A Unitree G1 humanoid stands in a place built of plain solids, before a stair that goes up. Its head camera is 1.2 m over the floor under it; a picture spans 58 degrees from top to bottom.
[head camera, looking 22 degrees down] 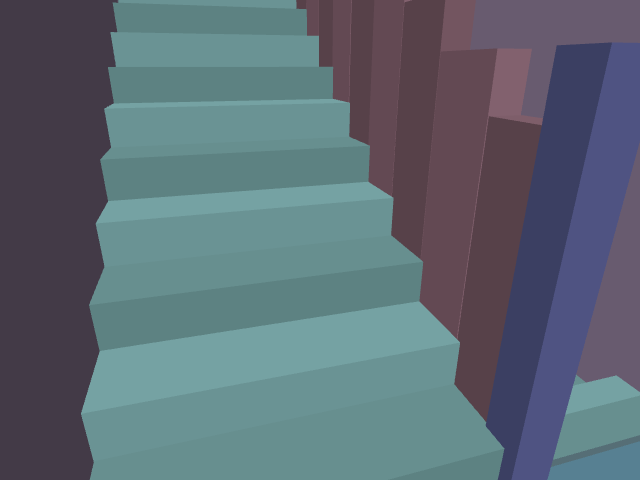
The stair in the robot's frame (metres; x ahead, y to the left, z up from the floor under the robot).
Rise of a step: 0.17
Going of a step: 0.28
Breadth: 1.15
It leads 16 degrees to the left of straight ahead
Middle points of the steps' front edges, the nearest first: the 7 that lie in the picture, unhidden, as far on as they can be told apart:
1.05 0.08 0.34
1.33 0.16 0.51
1.60 0.24 0.68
1.87 0.32 0.85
2.14 0.40 1.02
2.42 0.48 1.19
2.69 0.56 1.36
